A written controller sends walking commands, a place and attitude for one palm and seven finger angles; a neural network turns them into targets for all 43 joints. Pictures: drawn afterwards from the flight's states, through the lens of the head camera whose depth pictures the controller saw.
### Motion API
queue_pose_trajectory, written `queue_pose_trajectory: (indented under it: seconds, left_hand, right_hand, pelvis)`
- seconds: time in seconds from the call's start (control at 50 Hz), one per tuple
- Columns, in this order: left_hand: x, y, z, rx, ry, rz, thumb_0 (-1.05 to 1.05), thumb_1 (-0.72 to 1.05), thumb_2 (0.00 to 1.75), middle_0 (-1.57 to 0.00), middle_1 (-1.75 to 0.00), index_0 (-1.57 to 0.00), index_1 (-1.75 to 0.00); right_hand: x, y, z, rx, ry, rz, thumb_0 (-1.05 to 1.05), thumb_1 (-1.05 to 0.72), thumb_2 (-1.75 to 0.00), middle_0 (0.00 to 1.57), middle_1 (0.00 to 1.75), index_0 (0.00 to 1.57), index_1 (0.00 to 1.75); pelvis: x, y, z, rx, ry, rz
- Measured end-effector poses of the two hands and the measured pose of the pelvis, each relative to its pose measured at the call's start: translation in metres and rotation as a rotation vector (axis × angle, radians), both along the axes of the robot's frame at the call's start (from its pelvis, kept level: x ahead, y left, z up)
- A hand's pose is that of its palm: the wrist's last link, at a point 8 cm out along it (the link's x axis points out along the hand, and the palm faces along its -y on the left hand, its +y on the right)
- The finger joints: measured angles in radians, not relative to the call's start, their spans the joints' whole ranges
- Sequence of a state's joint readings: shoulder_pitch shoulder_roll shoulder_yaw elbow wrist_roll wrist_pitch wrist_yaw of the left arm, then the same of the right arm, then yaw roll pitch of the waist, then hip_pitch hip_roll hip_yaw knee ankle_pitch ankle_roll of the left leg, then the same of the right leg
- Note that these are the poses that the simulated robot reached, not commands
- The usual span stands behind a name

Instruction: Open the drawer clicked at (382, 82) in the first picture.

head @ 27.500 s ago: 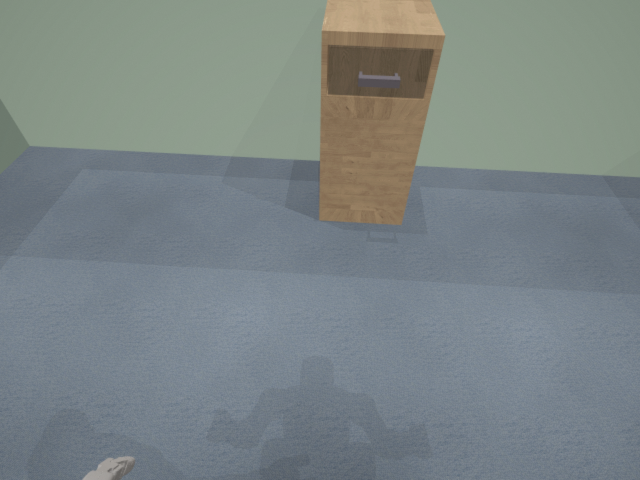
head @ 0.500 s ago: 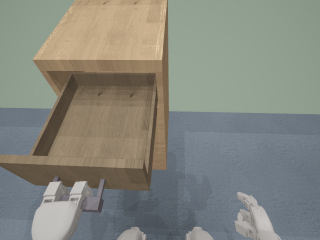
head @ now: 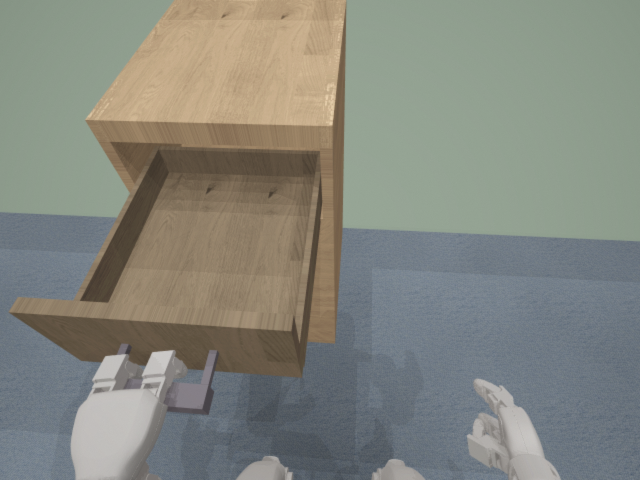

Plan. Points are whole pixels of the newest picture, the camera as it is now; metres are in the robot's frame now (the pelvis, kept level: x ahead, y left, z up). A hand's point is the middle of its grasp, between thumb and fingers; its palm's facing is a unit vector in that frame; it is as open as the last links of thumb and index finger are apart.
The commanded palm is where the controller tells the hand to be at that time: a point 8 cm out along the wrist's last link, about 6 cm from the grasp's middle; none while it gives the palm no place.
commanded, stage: lift the hand off the handle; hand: left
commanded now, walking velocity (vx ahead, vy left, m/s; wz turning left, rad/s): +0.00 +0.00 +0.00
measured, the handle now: (161, 375) +0.24 +0.22 -0.01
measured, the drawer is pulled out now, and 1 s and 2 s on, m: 0.30 0.30 0.30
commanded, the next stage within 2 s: none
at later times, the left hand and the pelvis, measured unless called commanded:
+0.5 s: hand (143, 425) +0.18 +0.23 -0.01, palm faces +0.05 -0.08 -1.00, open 13.8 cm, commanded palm +0.16 +0.23 +0.04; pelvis -0.01 +0.01 +0.00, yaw +0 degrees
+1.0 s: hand (122, 414) +0.19 +0.24 +0.03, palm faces +0.01 -0.11 -0.99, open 13.8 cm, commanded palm +0.16 +0.23 +0.08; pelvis +0.00 +0.01 +0.03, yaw +0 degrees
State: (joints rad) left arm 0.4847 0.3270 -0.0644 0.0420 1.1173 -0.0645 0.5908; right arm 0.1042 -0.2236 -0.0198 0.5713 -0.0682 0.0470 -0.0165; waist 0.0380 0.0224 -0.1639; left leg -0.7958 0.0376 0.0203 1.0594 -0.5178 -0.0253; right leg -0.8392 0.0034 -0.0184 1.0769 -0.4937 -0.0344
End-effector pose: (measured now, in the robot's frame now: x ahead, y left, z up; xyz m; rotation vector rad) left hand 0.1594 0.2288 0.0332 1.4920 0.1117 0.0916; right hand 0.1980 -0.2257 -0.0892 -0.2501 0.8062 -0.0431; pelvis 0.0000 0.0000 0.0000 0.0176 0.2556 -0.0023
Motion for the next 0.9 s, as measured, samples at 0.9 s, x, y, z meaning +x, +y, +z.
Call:
queue_pose_trajectory:
  seconds: [0.9]
  left_hand:
    - [0.008, 0.008, 0.041, -0.020, -0.022, 0.054, 0.00, -0.49, 0.30, -0.32, -1.20, -0.32, -1.20]
  right_hand:
    - [-0.005, 0.015, 0.026, 0.020, -0.016, 0.006, 0.02, -0.90, -0.89, 0.21, 0.30, 0.20, 0.30]
  pelvis:
    - [-0.002, 0.008, 0.024, -0.009, -0.087, 0.008]
